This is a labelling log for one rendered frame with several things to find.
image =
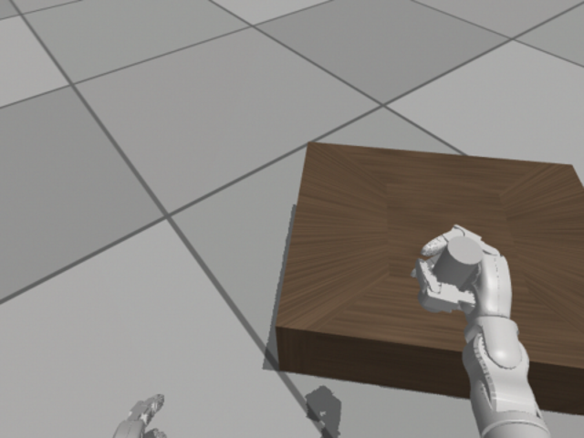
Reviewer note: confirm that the left robot hand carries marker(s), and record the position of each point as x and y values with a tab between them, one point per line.
139	417

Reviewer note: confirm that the can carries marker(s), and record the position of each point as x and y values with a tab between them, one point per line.
456	263

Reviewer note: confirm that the right robot hand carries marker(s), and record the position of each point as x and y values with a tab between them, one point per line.
487	291

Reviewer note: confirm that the right robot arm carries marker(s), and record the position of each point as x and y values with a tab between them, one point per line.
497	363

